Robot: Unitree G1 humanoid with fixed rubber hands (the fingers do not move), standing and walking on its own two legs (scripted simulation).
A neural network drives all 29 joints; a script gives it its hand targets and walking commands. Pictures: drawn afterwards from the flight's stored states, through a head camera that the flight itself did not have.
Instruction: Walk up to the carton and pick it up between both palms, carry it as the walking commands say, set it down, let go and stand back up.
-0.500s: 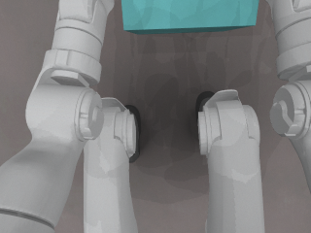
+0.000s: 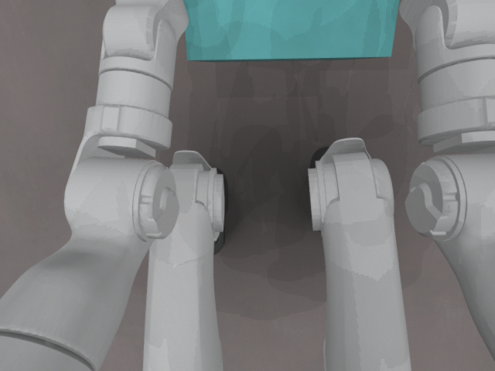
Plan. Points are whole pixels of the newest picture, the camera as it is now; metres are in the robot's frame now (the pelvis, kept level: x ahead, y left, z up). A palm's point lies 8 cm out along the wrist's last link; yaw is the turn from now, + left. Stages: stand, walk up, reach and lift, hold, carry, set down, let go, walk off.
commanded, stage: reach and lift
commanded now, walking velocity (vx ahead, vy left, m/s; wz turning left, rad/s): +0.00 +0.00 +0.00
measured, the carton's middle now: out of the picture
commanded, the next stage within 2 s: none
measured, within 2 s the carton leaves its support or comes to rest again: neither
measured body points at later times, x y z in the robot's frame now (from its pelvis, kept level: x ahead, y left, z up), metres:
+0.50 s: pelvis -0.02 +0.00 +0.04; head +0.33 -0.03 +0.31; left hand +0.55 +0.10 -0.08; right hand +0.53 -0.20 -0.08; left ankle +0.12 +0.14 -0.39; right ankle +0.14 -0.14 -0.39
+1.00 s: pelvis -0.03 +0.00 +0.08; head +0.30 -0.03 +0.37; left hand +0.53 +0.11 -0.02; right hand +0.51 -0.20 -0.02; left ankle +0.12 +0.14 -0.39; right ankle +0.14 -0.14 -0.39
